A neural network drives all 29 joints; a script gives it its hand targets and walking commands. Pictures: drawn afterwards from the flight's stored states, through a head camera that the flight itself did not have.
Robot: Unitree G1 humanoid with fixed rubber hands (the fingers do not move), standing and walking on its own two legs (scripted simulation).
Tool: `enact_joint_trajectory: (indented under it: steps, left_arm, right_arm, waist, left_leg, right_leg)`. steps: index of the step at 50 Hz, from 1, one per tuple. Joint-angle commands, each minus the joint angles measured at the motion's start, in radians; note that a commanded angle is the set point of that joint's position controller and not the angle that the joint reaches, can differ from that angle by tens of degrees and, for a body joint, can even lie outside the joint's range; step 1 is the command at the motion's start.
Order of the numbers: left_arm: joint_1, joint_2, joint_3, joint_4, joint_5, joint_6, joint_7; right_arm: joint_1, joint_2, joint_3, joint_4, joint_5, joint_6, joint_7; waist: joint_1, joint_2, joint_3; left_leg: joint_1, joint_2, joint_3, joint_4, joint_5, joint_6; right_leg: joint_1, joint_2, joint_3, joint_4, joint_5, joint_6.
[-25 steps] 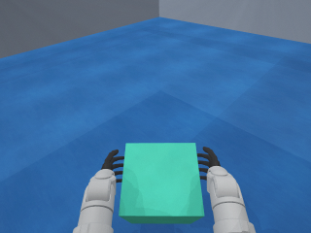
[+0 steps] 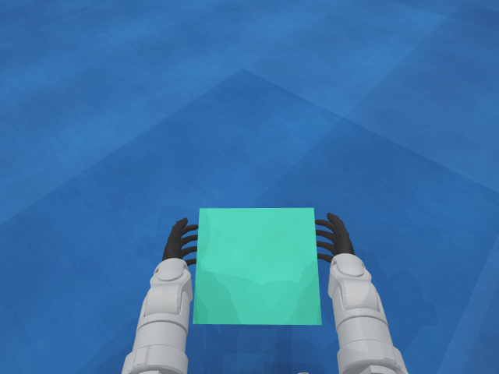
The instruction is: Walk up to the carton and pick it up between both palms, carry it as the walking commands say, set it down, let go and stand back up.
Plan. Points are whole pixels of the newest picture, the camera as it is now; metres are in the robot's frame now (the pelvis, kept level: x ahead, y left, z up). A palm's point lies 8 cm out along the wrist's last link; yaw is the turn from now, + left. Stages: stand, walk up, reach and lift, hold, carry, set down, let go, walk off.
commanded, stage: set down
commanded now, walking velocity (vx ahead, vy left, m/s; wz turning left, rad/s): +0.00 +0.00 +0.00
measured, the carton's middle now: (257, 267) +0.35 -0.01 -0.13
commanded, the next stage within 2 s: none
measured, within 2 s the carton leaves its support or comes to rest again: neither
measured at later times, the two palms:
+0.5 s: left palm (189, 273) +0.34 +0.13 -0.11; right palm (329, 264) +0.35 -0.15 -0.11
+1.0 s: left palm (199, 281) +0.36 +0.12 -0.21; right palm (322, 279) +0.35 -0.16 -0.21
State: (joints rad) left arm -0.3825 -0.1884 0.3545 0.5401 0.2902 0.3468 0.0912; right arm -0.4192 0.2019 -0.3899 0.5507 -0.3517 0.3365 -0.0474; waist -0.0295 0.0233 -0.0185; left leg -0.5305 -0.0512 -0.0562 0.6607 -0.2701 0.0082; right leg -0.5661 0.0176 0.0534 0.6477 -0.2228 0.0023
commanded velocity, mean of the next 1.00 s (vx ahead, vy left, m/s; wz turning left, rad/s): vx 0.00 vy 0.00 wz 0.00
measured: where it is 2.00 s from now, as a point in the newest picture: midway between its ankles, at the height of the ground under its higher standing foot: outside the picture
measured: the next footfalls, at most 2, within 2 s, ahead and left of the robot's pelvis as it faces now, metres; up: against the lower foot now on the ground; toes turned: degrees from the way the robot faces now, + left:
none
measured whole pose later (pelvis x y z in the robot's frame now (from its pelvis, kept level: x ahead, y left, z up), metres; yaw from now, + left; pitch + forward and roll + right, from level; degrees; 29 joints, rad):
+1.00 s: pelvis -0.03 -0.01 -0.14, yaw +0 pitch +37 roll +2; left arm -0.57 -0.11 0.34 0.68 0.17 0.17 0.15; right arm -0.59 0.17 -0.38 0.66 -0.21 0.15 -0.18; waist 0.00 0.01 -0.28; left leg -1.52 -0.05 -0.03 1.36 -0.48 -0.02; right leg -1.58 0.06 0.06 1.35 -0.42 0.00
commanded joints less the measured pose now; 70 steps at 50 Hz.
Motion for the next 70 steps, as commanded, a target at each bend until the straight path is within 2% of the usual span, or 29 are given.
enact_joint_trajectory:
  steps: [1, 7, 11, 13, 16, 17, 18, 21, 24, 26, 29, 30, 31, 32, 35, 39, 43, 44, 47, 48, 49, 51, 52, 55, 58, 61, 63, 68, 70]
  left_arm:
    - [-0.573, -0.955, -0.469, 0.009, -0.098, -0.086, -0.235]
    - [-0.546, -0.958, -0.455, 0.064, -0.090, -0.128, -0.246]
    - [-0.668, -0.914, -0.475, 0.056, -0.109, -0.136, -0.271]
    - [-0.671, -0.891, -0.444, 0.114, -0.081, -0.138, -0.293]
    - [-0.721, -0.889, -0.545, 0.010, -0.126, -0.164, -0.295]
    - [-0.723, -0.884, -0.517, 0.008, -0.134, -0.158, -0.302]
    - [-0.739, -0.867, -0.517, 0.012, -0.140, -0.160, -0.301]
    - [-0.658, -0.879, -0.459, 0.102, -0.084, -0.141, -0.302]
    - [-0.684, -0.898, -0.513, 0.071, -0.127, -0.144, -0.312]
    - [-0.717, -0.865, -0.511, 0.089, -0.125, -0.153, -0.309]
    - [-0.676, -0.850, -0.490, 0.127, -0.124, -0.156, -0.312]
    - [-0.687, -0.875, -0.522, 0.116, -0.137, -0.153, -0.304]
    - [-0.746, -0.867, -0.544, 0.067, -0.164, -0.170, -0.307]
    - [-0.743, -0.867, -0.523, 0.074, -0.160, -0.172, -0.299]
    - [-0.691, -0.877, -0.551, 0.114, -0.165, -0.182, -0.287]
    - [-0.713, -0.882, -0.575, 0.067, -0.189, -0.194, -0.263]
    - [-0.650, -0.829, -0.520, 0.148, -0.147, -0.202, -0.236]
    - [-0.676, -0.826, -0.543, 0.144, -0.169, -0.207, -0.232]
    - [-0.760, -0.804, -0.535, 0.136, -0.178, -0.220, -0.227]
    - [-0.791, -0.841, -0.560, 0.117, -0.228, -0.228, -0.224]
    - [-0.809, -0.783, -0.553, 0.109, -0.207, -0.236, -0.224]
    - [-0.869, -0.793, -0.574, 0.099, -0.239, -0.234, -0.217]
    - [-0.800, -0.810, -0.539, 0.171, -0.217, -0.230, -0.217]
    - [-0.853, -0.779, -0.510, 0.165, -0.202, -0.232, -0.207]
    - [-0.890, -0.745, -0.475, 0.204, -0.180, -0.227, -0.205]
    - [-0.957, -0.765, -0.492, 0.118, -0.190, -0.231, -0.205]
    - [-0.944, -0.776, -0.504, 0.149, -0.209, -0.238, -0.202]
    - [-0.929, -0.739, -0.487, 0.191, -0.187, -0.232, -0.198]
    - [-0.951, -0.751, -0.456, 0.211, -0.189, -0.237, -0.192]
  right_arm:
    - [-0.454, 0.858, 0.496, 0.143, 0.144, -0.062, 0.293]
    - [-0.561, 0.913, 0.584, 0.086, 0.166, -0.101, 0.279]
    - [-0.542, 0.920, 0.538, 0.169, 0.120, -0.096, 0.256]
    - [-0.623, 0.921, 0.571, 0.125, 0.132, -0.107, 0.246]
    - [-0.554, 0.987, 0.567, 0.164, 0.150, -0.121, 0.236]
    - [-0.575, 0.982, 0.592, 0.146, 0.147, -0.111, 0.233]
    - [-0.544, 1.004, 0.582, 0.205, 0.141, -0.098, 0.232]
    - [-0.614, 0.938, 0.549, 0.195, 0.156, -0.111, 0.236]
    - [-0.515, 0.948, 0.521, 0.214, 0.125, -0.111, 0.223]
    - [-0.596, 0.973, 0.553, 0.187, 0.159, -0.131, 0.216]
    - [-0.567, 0.960, 0.537, 0.196, 0.156, -0.125, 0.207]
    - [-0.544, 0.941, 0.548, 0.170, 0.154, -0.136, 0.203]
    - [-0.579, 0.952, 0.543, 0.185, 0.152, -0.138, 0.203]
    - [-0.640, 0.942, 0.571, 0.152, 0.167, -0.142, 0.200]
    - [-0.681, 0.957, 0.655, 0.100, 0.237, -0.158, 0.189]
    - [-0.587, 0.945, 0.638, 0.149, 0.222, -0.161, 0.182]
    - [-0.589, 0.925, 0.626, 0.197, 0.215, -0.170, 0.191]
    - [-0.610, 0.846, 0.594, 0.186, 0.194, -0.187, 0.184]
    - [-0.642, 0.856, 0.595, 0.186, 0.203, -0.193, 0.167]
    - [-0.665, 0.861, 0.603, 0.187, 0.213, -0.186, 0.160]
    - [-0.741, 0.872, 0.620, 0.139, 0.231, -0.194, 0.155]
    - [-0.692, 0.876, 0.600, 0.182, 0.234, -0.188, 0.133]
    - [-0.766, 0.842, 0.639, 0.123, 0.251, -0.195, 0.130]
    - [-0.744, 0.840, 0.570, 0.179, 0.223, -0.191, 0.121]
    - [-0.809, 0.864, 0.594, 0.201, 0.252, -0.176, 0.123]
    - [-0.747, 0.878, 0.549, 0.241, 0.207, -0.175, 0.118]
    - [-0.809, 0.888, 0.578, 0.206, 0.254, -0.189, 0.115]
    - [-0.836, 0.826, 0.549, 0.221, 0.250, -0.198, 0.111]
    - [-0.826, 0.826, 0.517, 0.240, 0.215, -0.198, 0.099]
  waist:
    - [0.050, 0.081, -0.464]
    - [0.047, -0.055, -0.585]
    - [0.017, -0.053, -0.572]
    - [0.069, -0.039, -0.590]
    - [0.019, -0.020, -0.769]
    - [0.058, -0.064, -0.784]
    - [0.029, -0.101, -0.750]
    - [0.101, -0.009, -0.695]
    - [-0.005, -0.015, -0.801]
    - [0.053, -0.022, -0.799]
    - [0.001, -0.067, -0.794]
    - [0.030, 0.019, -0.828]
    - [-0.018, -0.047, -0.817]
    - [0.042, -0.033, -0.828]
    - [0.079, -0.018, -0.952]
    - [0.035, -0.007, -0.991]
    - [0.078, -0.036, -0.905]
    - [0.005, -0.002, -0.908]
    - [0.025, 0.001, -0.915]
    - [-0.010, -0.083, -0.941]
    - [0.053, -0.044, -0.954]
    - [-0.014, -0.044, -0.998]
    - [0.034, -0.026, -0.980]
    - [0.015, -0.006, -0.973]
    - [0.069, -0.045, -0.964]
    - [0.017, -0.080, -1.010]
    - [0.060, -0.040, -1.056]
    - [0.046, 0.023, -1.030]
    - [0.008, -0.060, -1.001]
  left_leg:
    - [0.053, -0.057, -0.039, -0.013, 0.096, -0.026]
    - [-0.048, -0.068, -0.011, 0.076, 0.093, 0.006]
    - [-0.185, -0.084, -0.005, 0.121, -0.004, 0.013]
    - [-0.292, -0.092, 0.020, 0.181, -0.034, 0.019]
    - [-0.299, -0.090, 0.027, 0.220, 0.050, 0.003]
    - [-0.341, -0.095, 0.026, 0.231, 0.041, 0.008]
    - [-0.363, -0.094, 0.031, 0.245, -0.006, 0.005]
    - [-0.437, -0.086, 0.017, 0.256, -0.047, 0.013]
    - [-0.412, -0.088, 0.018, 0.292, 0.017, -0.008]
    - [-0.447, -0.089, 0.028, 0.343, 0.025, -0.010]
    - [-0.532, -0.096, 0.020, 0.359, -0.006, 0.004]
    - [-0.490, -0.093, 0.033, 0.367, 0.021, -0.019]
    - [-0.593, -0.099, 0.021, 0.401, -0.010, -0.020]
    - [-0.595, -0.098, 0.035, 0.407, -0.015, -0.017]
    - [-0.582, -0.108, 0.038, 0.455, 0.053, -0.011]
    - [-0.551, -0.117, 0.033, 0.504, 0.073, -0.028]
    - [-0.642, -0.125, 0.035, 0.539, 0.047, -0.025]
    - [-0.654, -0.116, 0.019, 0.545, 0.052, -0.039]
    - [-0.695, -0.120, 0.049, 0.596, -0.027, -0.038]
    - [-0.724, -0.123, 0.033, 0.587, -0.060, -0.035]
    - [-0.726, -0.130, 0.032, 0.605, -0.040, -0.027]
    - [-0.760, -0.124, 0.059, 0.639, -0.068, -0.038]
    - [-0.777, -0.131, 0.065, 0.657, -0.074, -0.029]
    - [-0.778, -0.126, 0.068, 0.687, -0.081, -0.029]
    - [-0.825, -0.130, 0.068, 0.709, -0.169, -0.012]
    - [-0.869, -0.136, 0.062, 0.734, -0.093, -0.028]
    - [-0.844, -0.144, 0.094, 0.755, -0.103, -0.025]
    - [-0.869, -0.141, 0.078, 0.799, -0.075, -0.027]
    - [-0.904, -0.140, 0.065, 0.809, -0.092, -0.028]
  right_leg:
    - [0.066, 0.094, 0.002, 0.041, 0.051, -0.065]
    - [-0.012, 0.102, 0.017, 0.104, 0.077, -0.028]
    - [-0.068, 0.100, 0.022, 0.124, -0.011, -0.024]
    - [-0.045, 0.086, 0.063, 0.128, -0.046, -0.025]
    - [-0.051, 0.099, 0.039, 0.216, 0.094, -0.013]
    - [-0.028, 0.100, 0.051, 0.215, 0.087, -0.008]
    - [-0.067, 0.106, 0.026, 0.228, 0.031, -0.002]
    - [-0.185, 0.101, 0.029, 0.272, -0.036, -0.012]
    - [-0.204, 0.118, -0.001, 0.306, 0.044, -0.003]
    - [-0.260, 0.108, 0.029, 0.313, 0.035, -0.005]
    - [-0.286, 0.120, 0.002, 0.366, 0.036, 0.007]
    - [-0.302, 0.119, 0.009, 0.369, 0.045, -0.004]
    - [-0.307, 0.131, 0.009, 0.382, 0.026, -0.007]
    - [-0.308, 0.119, 0.012, 0.403, 0.014, -0.005]
    - [-0.309, 0.120, 0.001, 0.471, 0.084, 0.011]
    - [-0.413, 0.149, -0.002, 0.505, 0.059, 0.008]
    - [-0.511, 0.146, -0.022, 0.548, 0.038, 0.011]
    - [-0.575, 0.149, -0.031, 0.578, 0.049, 0.009]
    - [-0.564, 0.143, -0.016, 0.586, -0.017, 0.008]
    - [-0.535, 0.150, -0.044, 0.606, -0.044, 0.015]
    - [-0.589, 0.144, -0.035, 0.625, -0.037, 0.028]
    - [-0.510, 0.148, -0.015, 0.626, -0.019, 0.022]
    - [-0.549, 0.147, -0.021, 0.646, -0.045, 0.029]
    - [-0.602, 0.149, -0.019, 0.658, -0.067, 0.025]
    - [-0.648, 0.148, -0.035, 0.689, -0.164, 0.040]
    - [-0.629, 0.166, -0.031, 0.703, -0.085, 0.025]
    - [-0.606, 0.158, -0.033, 0.730, -0.083, 0.037]
    - [-0.754, 0.164, -0.054, 0.801, -0.056, 0.033]
    - [-0.756, 0.165, -0.064, 0.790, -0.086, 0.037]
